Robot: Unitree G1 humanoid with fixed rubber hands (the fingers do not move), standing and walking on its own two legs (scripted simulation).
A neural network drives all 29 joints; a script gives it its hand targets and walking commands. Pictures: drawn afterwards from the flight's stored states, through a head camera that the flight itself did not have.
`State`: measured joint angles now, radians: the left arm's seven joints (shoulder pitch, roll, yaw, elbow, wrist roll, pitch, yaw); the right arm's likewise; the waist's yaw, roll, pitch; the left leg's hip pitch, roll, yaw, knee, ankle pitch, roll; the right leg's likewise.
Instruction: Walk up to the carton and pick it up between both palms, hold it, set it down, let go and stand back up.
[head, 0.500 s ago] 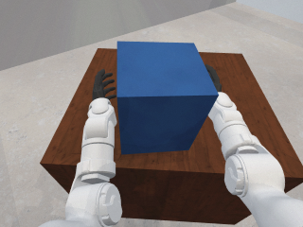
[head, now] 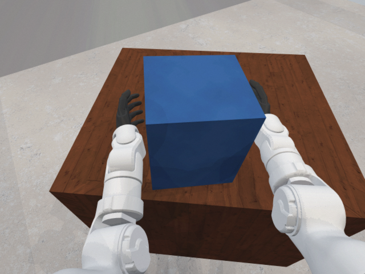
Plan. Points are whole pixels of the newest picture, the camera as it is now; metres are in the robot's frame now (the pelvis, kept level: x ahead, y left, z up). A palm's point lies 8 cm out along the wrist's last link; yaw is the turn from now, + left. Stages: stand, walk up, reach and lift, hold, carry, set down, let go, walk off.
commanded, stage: set down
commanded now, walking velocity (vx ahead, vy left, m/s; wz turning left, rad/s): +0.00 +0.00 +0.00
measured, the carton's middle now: (191, 125) +0.43 +0.02 +0.08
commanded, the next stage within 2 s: none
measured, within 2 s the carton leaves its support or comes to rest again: rests again in 0.52 s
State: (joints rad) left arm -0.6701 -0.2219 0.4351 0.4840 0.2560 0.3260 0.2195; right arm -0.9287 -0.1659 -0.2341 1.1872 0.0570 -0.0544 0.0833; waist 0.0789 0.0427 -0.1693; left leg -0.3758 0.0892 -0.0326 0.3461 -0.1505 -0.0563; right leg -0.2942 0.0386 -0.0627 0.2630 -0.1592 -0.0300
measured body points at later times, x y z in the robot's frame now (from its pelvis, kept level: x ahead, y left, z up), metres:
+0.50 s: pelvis -0.01 +0.00 +0.00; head +0.04 -0.01 +0.45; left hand +0.38 +0.17 +0.07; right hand +0.45 -0.13 +0.08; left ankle -0.01 +0.16 -0.75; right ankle -0.03 -0.10 -0.75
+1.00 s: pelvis -0.01 +0.00 +0.00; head +0.04 -0.02 +0.45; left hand +0.37 +0.16 +0.06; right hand +0.45 -0.13 +0.07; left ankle -0.01 +0.16 -0.75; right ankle -0.03 -0.10 -0.75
